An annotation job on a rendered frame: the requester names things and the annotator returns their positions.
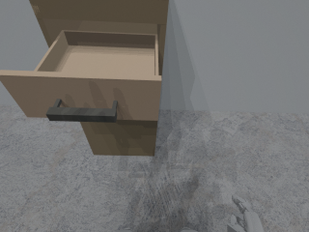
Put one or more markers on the drawer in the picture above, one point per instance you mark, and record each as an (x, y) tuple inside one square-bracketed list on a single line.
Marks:
[(91, 69)]

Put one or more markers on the cabinet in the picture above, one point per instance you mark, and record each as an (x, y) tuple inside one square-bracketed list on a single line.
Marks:
[(125, 137)]

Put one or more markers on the handle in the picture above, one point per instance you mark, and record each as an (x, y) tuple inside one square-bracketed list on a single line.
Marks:
[(82, 114)]

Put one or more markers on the robot right hand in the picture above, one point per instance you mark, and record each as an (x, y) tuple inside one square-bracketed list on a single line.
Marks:
[(249, 222)]

